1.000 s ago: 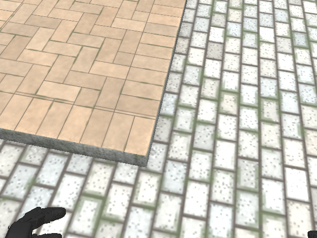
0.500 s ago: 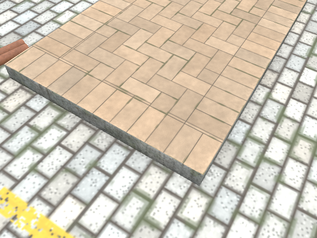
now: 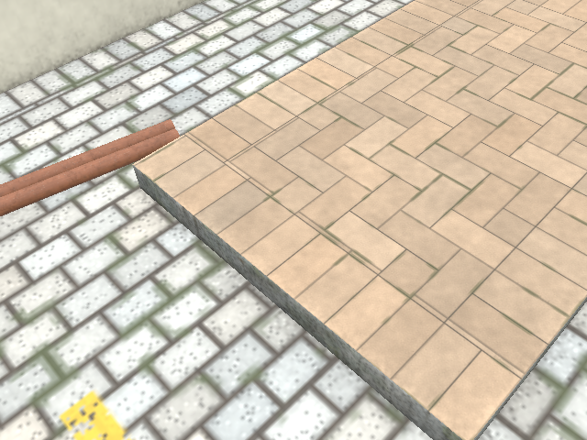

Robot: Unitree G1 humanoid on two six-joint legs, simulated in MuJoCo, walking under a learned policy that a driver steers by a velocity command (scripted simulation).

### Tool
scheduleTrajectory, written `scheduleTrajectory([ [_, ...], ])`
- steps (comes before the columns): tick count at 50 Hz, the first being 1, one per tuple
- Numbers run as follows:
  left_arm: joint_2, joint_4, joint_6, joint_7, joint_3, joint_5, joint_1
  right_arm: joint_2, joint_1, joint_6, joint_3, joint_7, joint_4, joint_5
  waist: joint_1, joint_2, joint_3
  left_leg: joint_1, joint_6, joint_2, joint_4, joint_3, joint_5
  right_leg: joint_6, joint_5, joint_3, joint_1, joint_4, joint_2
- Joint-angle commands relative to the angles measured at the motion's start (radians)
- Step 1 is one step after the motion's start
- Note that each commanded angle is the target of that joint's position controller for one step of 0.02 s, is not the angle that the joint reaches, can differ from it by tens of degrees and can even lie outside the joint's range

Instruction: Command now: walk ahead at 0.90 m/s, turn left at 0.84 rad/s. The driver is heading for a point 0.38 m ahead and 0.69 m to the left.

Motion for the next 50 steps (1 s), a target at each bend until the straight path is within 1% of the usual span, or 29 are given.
scheduleTrajectory([
  [1, 0.097, -0.012, -0.030, -0.005, 0.026, 0.000, 0.056, -0.028, -0.128, 0.000, 0.000, 0.018, -0.088, 0.003, 0.017, -0.109, 0.134, -0.267, -0.001, 0.051, 0.032, -0.023, 0.097, -0.023, -0.005, 0.140, 0.082, -0.261, -0.253],
  [6, 0.084, 0.056, -0.042, 0.006, 0.022, 0.007, 0.115, -0.010, -0.318, 0.000, 0.024, 0.041, -0.150, -0.002, 0.028, -0.089, 0.226, -0.223, 0.047, 0.053, -0.263, 0.135, 0.126, -0.023, 0.277, -0.058, 0.116, -0.326, -0.227],
  [8, 0.106, 0.079, -0.037, 0.013, 0.023, 0.005, 0.121, 0.009, -0.344, -0.002, 0.038, 0.039, -0.164, 0.003, 0.010, -0.093, 0.217, -0.109, 0.093, 0.016, -0.395, 0.211, 0.086, -0.008, 0.646, -0.137, 0.153, -0.278, -0.216],
  [10, 0.160, 0.085, -0.022, 0.025, 0.031, 0.001, 0.122, -0.011, -0.274, -0.002, 0.033, 0.019, -0.141, 0.012, -0.049, -0.139, 0.128, 0.062, 0.131, -0.074, -0.438, 0.276, 0.035, -0.008, 1.248, -0.160, 0.228, -0.129, -0.236],
  [12, 0.235, 0.063, 0.013, 0.033, 0.051, 0.009, 0.054, -0.084, 0.008, -0.006, 0.002, -0.007, -0.068, 0.023, -0.201, -0.198, -0.028, 0.335, 0.173, -0.131, -0.440, 0.245, -0.094, -0.034, 1.494, -0.139, 0.236, 0.227, -0.282],
  [13, 0.244, 0.042, 0.025, 0.026, 0.055, 0.010, 0.018, -0.138, 0.216, -0.013, -0.029, -0.026, -0.005, 0.021, -0.281, -0.183, -0.125, 0.592, 0.204, -0.154, -0.505, 0.192, -0.144, -0.052, 1.379, -0.110, 0.115, 0.509, -0.289],
  [14, 0.199, 0.043, 0.024, 0.014, 0.049, 0.021, 0.022, -0.180, 0.276, -0.010, -0.060, -0.050, 0.039, 0.021, -0.268, -0.083, -0.138, 0.831, 0.217, -0.110, -0.574, 0.057, -0.210, -0.032, 0.719, -0.089, -0.141, 0.815, -0.205],
  [15, 0.067, -0.058, 0.008, -0.010, 0.019, 0.010, 0.017, -0.288, 0.157, 0.008, -0.084, -0.062, 0.006, 0.011, -0.117, 0.197, -0.116, 1.044, 0.337, 0.137, -0.696, -0.470, -0.337, 0.041, -0.160, -0.036, -0.631, 1.193, 0.005],
  [16, 0.124, -0.139, -0.021, -0.006, 0.019, 0.000, -0.095, -0.309, 0.215, 0.018, -0.092, -0.060, -0.015, 0.002, -0.165, 0.035, -0.226, 1.092, 0.391, 0.200, -0.868, -0.745, -0.387, 0.030, -0.113, 0.189, -0.753, 1.262, 0.020],
  [17, 0.125, -0.156, -0.042, -0.005, 0.012, -0.004, -0.154, -0.285, 0.221, 0.012, -0.091, -0.068, 0.008, 0.004, -0.154, -0.039, -0.124, 0.994, 0.355, 0.212, -0.952, -0.715, -0.354, 0.018, -0.053, 0.243, -0.778, 1.187, -0.035],
  [18, 0.121, -0.143, -0.050, -0.002, 0.004, -0.004, -0.135, -0.233, 0.196, 0.000, -0.079, -0.074, 0.024, 0.008, -0.094, -0.112, 0.004, 0.819, 0.321, 0.188, -0.985, -0.639, -0.258, 0.016, -0.018, 0.239, -0.735, 1.077, -0.074],
  [21, 0.105, -0.107, 0.004, -0.006, -0.005, 0.050, -0.083, -0.138, 0.091, -0.045, -0.037, -0.088, 0.012, 0.026, 0.020, -0.139, 0.080, 0.534, 0.280, 0.040, -0.991, -0.412, -0.074, 0.057, -0.061, 0.240, -0.588, 0.938, -0.139],
  [23, 0.089, -0.157, 0.027, -0.014, -0.015, 0.049, -0.168, -0.136, 0.120, -0.070, -0.030, -0.078, 0.018, 0.037, 0.016, -0.088, 0.133, 0.389, 0.290, 0.013, -1.039, -0.390, -0.024, 0.088, -0.061, 0.205, -0.571, 0.797, -0.152],
  [25, 0.073, -0.220, 0.024, -0.020, -0.028, 0.036, -0.328, -0.146, 0.163, -0.081, -0.032, -0.076, 0.027, 0.026, -0.031, -0.079, 0.185, 0.327, 0.270, -0.025, -1.076, -0.367, 0.083, 0.102, 0.082, 0.161, -0.570, 0.630, -0.130],
  [29, 0.062, -0.270, 0.014, -0.022, -0.042, 0.019, -0.436, -0.165, 0.261, -0.071, -0.046, -0.080, 0.060, 0.031, -0.090, 0.006, 0.108, 0.542, 0.221, -0.004, -0.986, -0.380, 0.510, 0.059, 0.253, 0.175, -0.581, 0.465, -0.060],
  [30, 0.092, -0.269, 0.004, -0.026, -0.037, 0.021, -0.441, -0.156, 0.286, -0.064, -0.045, -0.088, 0.071, 0.032, -0.102, -0.046, 0.086, 0.674, 0.203, -0.014, -0.913, -0.375, 0.650, 0.042, 0.244, 0.186, -0.606, 0.413, -0.041],
  [32, 0.096, -0.244, -0.002, -0.015, -0.033, 0.008, -0.306, -0.199, 0.171, -0.064, -0.055, -0.103, 0.054, 0.037, -0.009, 0.022, -0.025, 0.639, 0.135, -0.025, -0.767, -0.355, 0.926, 0.005, 0.223, 0.193, -0.260, 0.206, 0.038],
  [33, 0.168, -0.210, 0.001, 0.006, -0.002, -0.009, -0.155, -0.244, 0.141, -0.072, -0.063, -0.093, 0.054, 0.030, 0.073, 0.032, -0.128, 0.586, 0.110, -0.017, -0.607, -0.383, 0.966, 0.003, 0.193, 0.207, -0.018, 0.214, 0.054],
  [34, 0.227, -0.141, 0.006, 0.031, 0.028, -0.023, 0.075, -0.256, 0.061, -0.084, -0.066, -0.075, 0.039, 0.021, 0.207, 0.009, -0.204, 0.480, 0.090, -0.045, -0.384, -0.363, 0.889, -0.005, 0.157, 0.201, 0.233, 0.172, 0.022],
  [35, 0.280, -0.090, 0.003, 0.054, 0.054, 0.006, 0.255, -0.112, 0.044, -0.099, -0.032, -0.069, 0.017, 0.015, 0.233, -0.141, -0.279, 0.275, 0.077, -0.131, -0.044, -0.276, 0.204, -0.032, -0.077, 0.367, 0.483, 0.175, -0.174],
  [36, 0.331, -0.108, 0.002, 0.048, 0.057, 0.045, 0.199, 0.005, 0.144, -0.097, 0.007, -0.077, -0.042, 0.053, 0.101, -0.384, -0.330, -0.005, 0.053, -0.205, 0.183, -0.160, -0.361, -0.075, -0.104, 0.876, 0.604, 0.014, -0.456],
  [37, 0.259, -0.131, 0.005, 0.035, 0.063, 0.041, 0.052, -0.079, 0.168, -0.081, 0.007, -0.088, -0.023, 0.037, 0.062, -0.323, -0.268, -0.116, 0.065, -0.122, 0.236, -0.115, -0.246, -0.139, -0.293, 1.023, 0.494, -0.076, -0.452],
  [38, 0.143, -0.146, 0.007, 0.030, 0.038, 0.033, -0.042, -0.111, 0.102, -0.062, -0.002, -0.079, -0.004, 0.013, 0.046, -0.164, -0.118, -0.125, 0.060, -0.050, 0.213, -0.090, -0.146, -0.149, -0.374, 0.861, 0.328, -0.093, -0.402],
  [39, 0.092, -0.123, 0.007, 0.023, 0.028, 0.030, -0.056, -0.106, 0.047, -0.048, -0.005, -0.062, -0.007, 0.002, 0.039, -0.067, -0.005, -0.115, 0.054, -0.019, 0.190, -0.068, -0.109, -0.138, -0.273, 0.716, 0.196, -0.111, -0.359],
  [41, 0.053, -0.049, -0.008, 0.017, 0.013, 0.023, 0.002, -0.050, -0.014, -0.020, 0.007, -0.027, -0.042, -0.003, 0.013, -0.061, 0.085, -0.117, 0.049, 0.026, 0.169, -0.059, -0.096, -0.088, -0.041, 0.463, 0.080, -0.135, -0.290],
  [44, 0.024, 0.027, -0.036, -0.008, 0.009, -0.020, 0.036, 0.012, -0.124, 0.006, 0.035, -0.013, -0.116, -0.004, -0.019, -0.101, 0.119, -0.131, 0.051, 0.045, 0.102, -0.001, -0.061, -0.006, 0.363, 0.171, 0.023, -0.173, -0.215],
  [47, 0.063, 0.028, -0.055, -0.006, 0.010, -0.016, -0.015, 0.003, -0.201, 0.001, 0.051, 0.006, -0.180, 0.003, -0.065, -0.140, 0.165, -0.065, 0.047, 0.036, -0.146, 0.067, 0.085, 0.009, 0.625, -0.002, -0.048, -0.215, -0.190],
  [48, 0.079, 0.031, -0.054, -0.002, 0.014, -0.015, -0.007, -0.009, -0.240, 0.000, 0.054, 0.014, -0.184, 0.005, -0.056, -0.096, 0.180, -0.024, 0.053, 0.013, -0.252, 0.129, 0.120, 0.016, 0.648, -0.048, -0.045, -0.245, -0.162],
  [50, 0.133, 0.040, -0.058, 0.008, 0.020, -0.013, 0.048, -0.002, -0.263, -0.006, 0.059, 0.026, -0.186, 0.007, -0.057, -0.099, 0.171, 0.110, 0.085, -0.052, -0.402, 0.227, 0.176, 0.033, 1.089, -0.107, -0.013, -0.185, -0.164],
])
